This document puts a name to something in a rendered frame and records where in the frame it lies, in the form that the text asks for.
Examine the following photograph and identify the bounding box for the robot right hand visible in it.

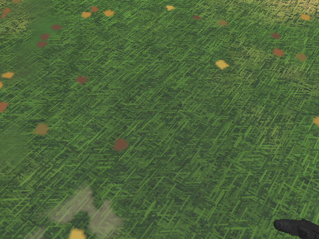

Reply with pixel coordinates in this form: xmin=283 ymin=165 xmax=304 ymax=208
xmin=273 ymin=218 xmax=319 ymax=239

